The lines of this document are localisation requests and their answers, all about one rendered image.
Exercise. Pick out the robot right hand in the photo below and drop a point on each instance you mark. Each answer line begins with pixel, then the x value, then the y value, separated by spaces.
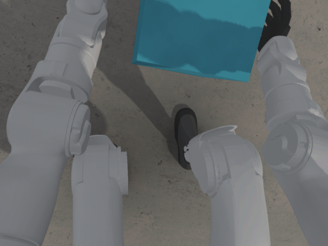
pixel 278 25

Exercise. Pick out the carton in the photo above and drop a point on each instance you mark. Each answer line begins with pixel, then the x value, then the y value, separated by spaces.
pixel 205 38

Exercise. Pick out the robot thigh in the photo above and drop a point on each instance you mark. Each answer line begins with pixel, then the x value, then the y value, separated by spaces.
pixel 225 169
pixel 97 200

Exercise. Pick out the left robot thigh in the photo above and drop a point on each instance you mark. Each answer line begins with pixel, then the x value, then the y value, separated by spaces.
pixel 97 200

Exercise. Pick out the left robot upper arm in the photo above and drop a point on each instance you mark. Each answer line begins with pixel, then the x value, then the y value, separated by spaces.
pixel 44 131

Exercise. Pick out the right robot upper arm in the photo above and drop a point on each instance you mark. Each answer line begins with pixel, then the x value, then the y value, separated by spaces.
pixel 297 153

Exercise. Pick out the right robot thigh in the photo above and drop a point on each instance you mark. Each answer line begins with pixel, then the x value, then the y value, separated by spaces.
pixel 225 169

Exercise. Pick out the left robot forearm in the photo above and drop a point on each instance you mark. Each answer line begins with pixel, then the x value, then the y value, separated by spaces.
pixel 73 53

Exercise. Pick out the right robot forearm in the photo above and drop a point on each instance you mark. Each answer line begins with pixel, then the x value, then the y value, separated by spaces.
pixel 283 83

